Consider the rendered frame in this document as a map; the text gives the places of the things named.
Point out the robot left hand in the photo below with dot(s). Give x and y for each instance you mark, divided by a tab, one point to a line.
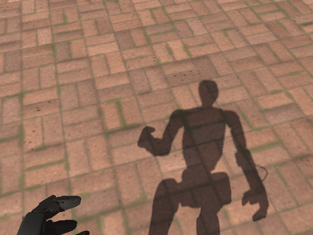
35	222

